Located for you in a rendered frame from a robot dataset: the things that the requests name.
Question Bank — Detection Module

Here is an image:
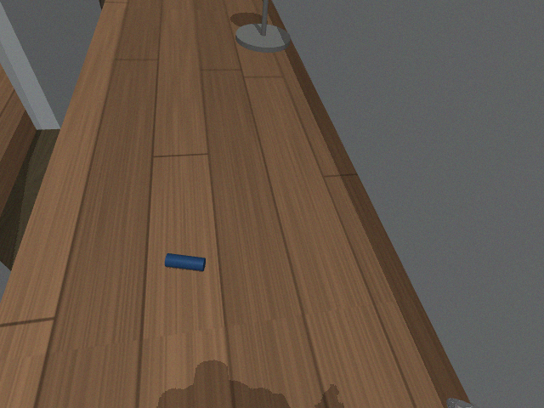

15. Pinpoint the coat stand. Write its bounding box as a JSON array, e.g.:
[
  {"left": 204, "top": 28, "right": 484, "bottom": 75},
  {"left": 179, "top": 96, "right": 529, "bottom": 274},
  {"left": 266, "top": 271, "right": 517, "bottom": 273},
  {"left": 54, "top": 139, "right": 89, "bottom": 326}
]
[{"left": 236, "top": 0, "right": 291, "bottom": 53}]

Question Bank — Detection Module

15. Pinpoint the can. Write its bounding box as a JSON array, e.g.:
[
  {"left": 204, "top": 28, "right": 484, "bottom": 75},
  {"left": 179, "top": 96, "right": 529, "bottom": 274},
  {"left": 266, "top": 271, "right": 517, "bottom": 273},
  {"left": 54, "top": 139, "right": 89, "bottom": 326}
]
[{"left": 165, "top": 253, "right": 206, "bottom": 271}]

